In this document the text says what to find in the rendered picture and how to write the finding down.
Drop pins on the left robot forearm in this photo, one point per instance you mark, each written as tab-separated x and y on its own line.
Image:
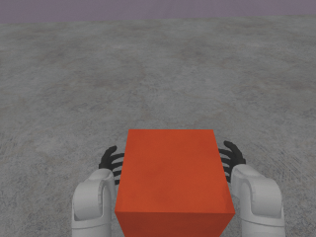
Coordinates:
92	205

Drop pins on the robot right hand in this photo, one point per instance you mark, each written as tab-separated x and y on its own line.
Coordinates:
235	155

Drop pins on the right robot forearm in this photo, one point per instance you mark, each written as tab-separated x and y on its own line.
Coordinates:
261	204

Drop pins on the carton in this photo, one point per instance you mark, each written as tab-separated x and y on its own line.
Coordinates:
172	184

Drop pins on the robot left hand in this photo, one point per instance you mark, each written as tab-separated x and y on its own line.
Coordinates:
107	159

